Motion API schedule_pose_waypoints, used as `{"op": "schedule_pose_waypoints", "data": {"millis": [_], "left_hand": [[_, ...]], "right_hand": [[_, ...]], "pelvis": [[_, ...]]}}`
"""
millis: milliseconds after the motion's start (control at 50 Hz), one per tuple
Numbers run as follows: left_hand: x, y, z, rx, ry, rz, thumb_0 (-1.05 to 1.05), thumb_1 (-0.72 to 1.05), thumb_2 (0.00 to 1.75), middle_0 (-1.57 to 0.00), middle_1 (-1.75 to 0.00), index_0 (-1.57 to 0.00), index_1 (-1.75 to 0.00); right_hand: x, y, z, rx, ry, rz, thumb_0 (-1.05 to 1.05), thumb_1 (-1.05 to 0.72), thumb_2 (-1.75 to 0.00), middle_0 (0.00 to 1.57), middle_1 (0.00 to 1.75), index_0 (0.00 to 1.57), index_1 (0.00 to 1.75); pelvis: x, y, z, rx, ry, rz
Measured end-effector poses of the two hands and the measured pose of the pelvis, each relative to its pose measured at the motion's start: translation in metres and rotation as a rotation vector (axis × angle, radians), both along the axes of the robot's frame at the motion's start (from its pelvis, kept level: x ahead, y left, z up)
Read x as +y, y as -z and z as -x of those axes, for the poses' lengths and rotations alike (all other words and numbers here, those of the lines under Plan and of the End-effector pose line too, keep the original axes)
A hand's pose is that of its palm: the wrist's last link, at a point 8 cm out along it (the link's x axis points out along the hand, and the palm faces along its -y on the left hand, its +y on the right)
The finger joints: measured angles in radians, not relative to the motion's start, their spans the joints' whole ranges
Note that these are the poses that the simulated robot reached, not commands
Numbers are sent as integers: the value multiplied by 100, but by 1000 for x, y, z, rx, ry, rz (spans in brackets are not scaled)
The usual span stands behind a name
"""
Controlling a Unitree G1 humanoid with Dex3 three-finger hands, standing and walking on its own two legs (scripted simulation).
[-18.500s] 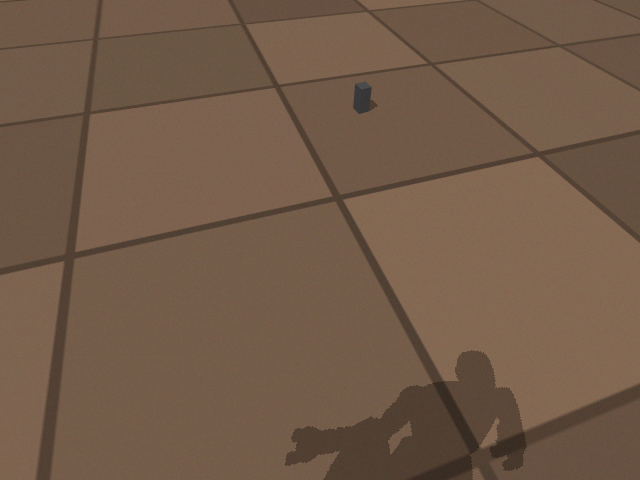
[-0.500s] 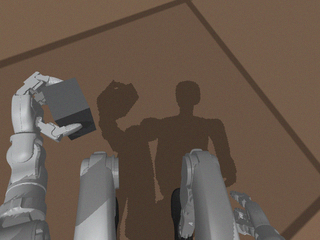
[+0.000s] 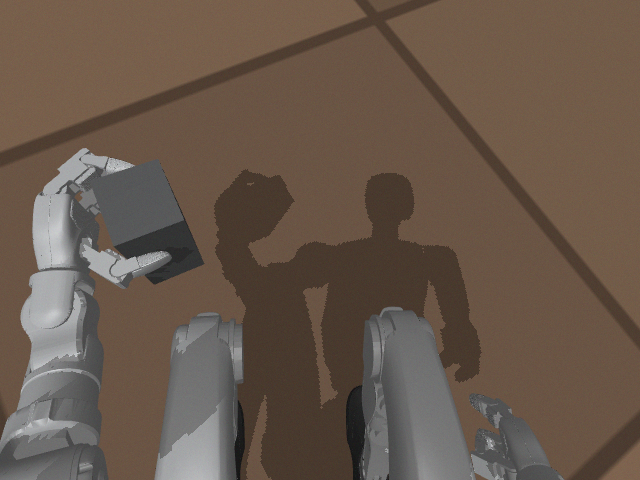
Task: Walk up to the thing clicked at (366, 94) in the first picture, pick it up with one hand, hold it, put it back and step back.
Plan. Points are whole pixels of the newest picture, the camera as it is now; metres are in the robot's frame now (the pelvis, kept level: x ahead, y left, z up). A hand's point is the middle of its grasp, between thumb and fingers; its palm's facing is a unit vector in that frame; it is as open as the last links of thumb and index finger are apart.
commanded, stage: lift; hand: left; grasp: from the side
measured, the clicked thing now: (155, 228) +0.42 +0.19 -0.05
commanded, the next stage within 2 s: hold in 1.80 s
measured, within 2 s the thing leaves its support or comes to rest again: neither
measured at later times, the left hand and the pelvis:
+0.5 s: hand (53, 167) +0.39 +0.22 +0.14, palm faces +0.11 -0.99 -0.06, open 11.2 cm; pelvis +0.02 +0.01 +0.11, yaw +1 degrees
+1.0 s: hand out of the picture +0.40 +0.21 +0.29, palm faces +0.12 -0.99 -0.04, open 11.3 cm; pelvis +0.05 +0.00 +0.25, yaw +2 degrees
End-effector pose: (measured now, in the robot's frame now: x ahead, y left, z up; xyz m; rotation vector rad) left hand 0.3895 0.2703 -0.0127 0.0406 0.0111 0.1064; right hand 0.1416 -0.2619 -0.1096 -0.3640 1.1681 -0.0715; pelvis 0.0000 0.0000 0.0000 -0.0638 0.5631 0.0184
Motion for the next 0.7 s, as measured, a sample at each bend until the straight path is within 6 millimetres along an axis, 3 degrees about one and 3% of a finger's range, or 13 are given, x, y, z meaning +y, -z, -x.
{"op": "schedule_pose_waypoints", "data": {"millis": [340,500,700], "left_hand": [[1,-90,17,-4,4,-7,-1,-61,98,-72,-109,-73,-108],[-4,-152,24,9,-6,-23,-1,-61,98,-71,-110,-73,-109],[-9,-237,22,4,-26,-13,-1,-61,99,-70,-112,-71,-111]], "right_hand": [[14,-72,-31,-125,23,-27,0,-89,-89,20,30,21,30],[23,-117,-43,-161,49,-54,0,-89,-89,20,30,21,30],[29,-187,-56,-215,73,-77,0,-88,-89,20,30,21,30]], "pelvis": [[5,-67,-6,-9,-12,1],[6,-113,-15,-40,-19,-6],[4,-180,-34,-112,-26,-16]]}}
